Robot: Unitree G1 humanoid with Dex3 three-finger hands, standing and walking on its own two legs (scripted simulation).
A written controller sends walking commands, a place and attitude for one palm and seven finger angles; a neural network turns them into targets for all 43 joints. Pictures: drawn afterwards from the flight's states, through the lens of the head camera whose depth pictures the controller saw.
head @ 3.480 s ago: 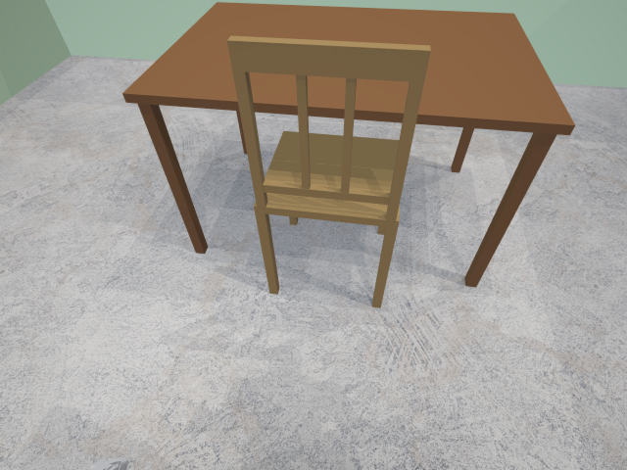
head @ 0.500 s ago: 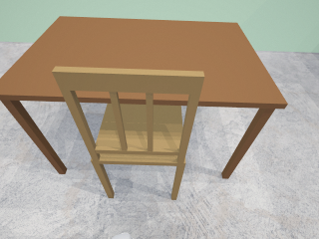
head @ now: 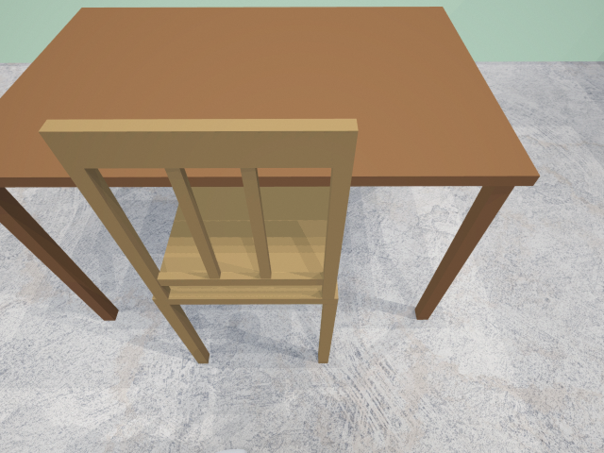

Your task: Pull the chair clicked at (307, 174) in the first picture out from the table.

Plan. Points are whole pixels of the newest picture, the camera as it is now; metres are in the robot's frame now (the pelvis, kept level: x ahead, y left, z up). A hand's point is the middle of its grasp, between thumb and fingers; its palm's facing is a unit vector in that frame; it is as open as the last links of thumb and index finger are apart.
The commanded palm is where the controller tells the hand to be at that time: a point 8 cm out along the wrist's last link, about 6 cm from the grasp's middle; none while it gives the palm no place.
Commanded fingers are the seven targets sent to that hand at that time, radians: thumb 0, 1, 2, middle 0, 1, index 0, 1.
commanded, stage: come to a stop and stand still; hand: left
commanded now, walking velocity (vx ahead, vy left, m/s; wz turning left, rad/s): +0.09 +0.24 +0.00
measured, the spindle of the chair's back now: (198, 230) +0.47 +0.23 -0.05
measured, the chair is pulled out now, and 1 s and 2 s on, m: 0.00 0.00 0.00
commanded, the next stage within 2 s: look again from close up in 0.78 s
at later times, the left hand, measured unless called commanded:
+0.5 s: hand out of the picture -0.05 +0.20 -0.16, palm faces +0.14 -0.95 -0.26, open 7.4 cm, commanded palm none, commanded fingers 0.00 0.90 0.90 -0.20 -0.30 -0.20 -0.30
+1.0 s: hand out of the picture +0.00 +0.19 -0.16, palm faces +0.03 -0.97 -0.24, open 7.3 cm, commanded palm none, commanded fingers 0.00 0.90 0.90 -0.20 -0.30 -0.20 -0.30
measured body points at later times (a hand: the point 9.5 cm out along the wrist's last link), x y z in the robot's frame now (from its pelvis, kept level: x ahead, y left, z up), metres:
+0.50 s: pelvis -0.03 +0.01 +0.01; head -0.01 +0.00 +0.46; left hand -0.06 +0.25 -0.14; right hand +0.04 -0.24 -0.14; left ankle -0.05 +0.15 -0.72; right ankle +0.00 -0.13 -0.73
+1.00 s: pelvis -0.01 +0.01 +0.00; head +0.01 -0.01 +0.45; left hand +0.00 +0.24 -0.14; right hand -0.01 -0.20 -0.17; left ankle -0.05 +0.15 -0.73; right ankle -0.03 -0.08 -0.73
